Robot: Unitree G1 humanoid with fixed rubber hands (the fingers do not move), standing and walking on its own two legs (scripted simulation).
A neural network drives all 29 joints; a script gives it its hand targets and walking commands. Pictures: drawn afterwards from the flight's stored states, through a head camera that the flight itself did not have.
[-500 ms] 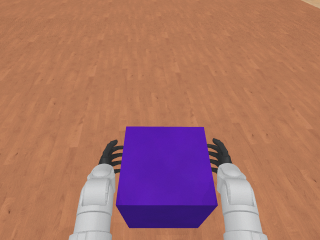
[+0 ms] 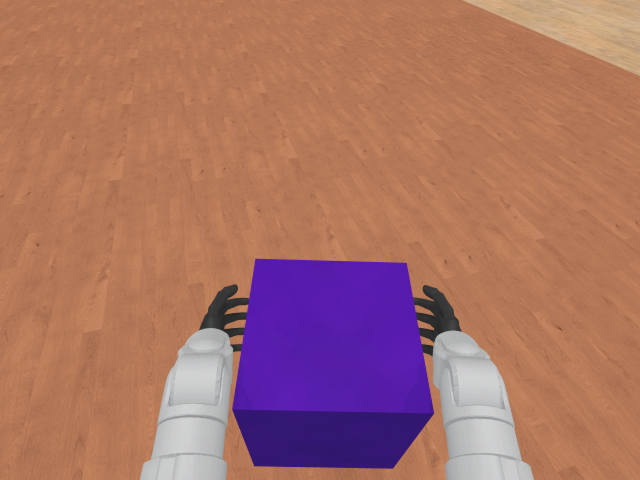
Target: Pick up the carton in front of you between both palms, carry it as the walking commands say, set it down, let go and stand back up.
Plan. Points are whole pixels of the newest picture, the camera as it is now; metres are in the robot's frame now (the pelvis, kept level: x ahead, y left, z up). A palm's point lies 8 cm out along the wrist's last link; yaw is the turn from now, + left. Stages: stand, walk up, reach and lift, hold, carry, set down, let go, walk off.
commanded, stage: hold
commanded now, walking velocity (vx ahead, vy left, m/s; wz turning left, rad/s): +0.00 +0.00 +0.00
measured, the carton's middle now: (327, 368) +0.29 +0.00 -0.04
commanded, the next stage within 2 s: set down in 0.58 s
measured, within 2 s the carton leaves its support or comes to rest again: neither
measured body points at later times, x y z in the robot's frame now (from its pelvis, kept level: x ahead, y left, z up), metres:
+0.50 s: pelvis +0.01 +0.02 +0.00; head -0.03 +0.04 +0.45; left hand +0.31 +0.17 +0.03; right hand +0.31 -0.14 +0.04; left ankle +0.06 +0.13 -0.74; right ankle +0.00 -0.12 -0.74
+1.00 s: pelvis +0.00 +0.00 -0.02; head +0.08 +0.02 +0.43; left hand +0.35 +0.18 -0.05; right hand +0.36 -0.12 -0.03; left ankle +0.06 +0.13 -0.74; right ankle +0.00 -0.12 -0.74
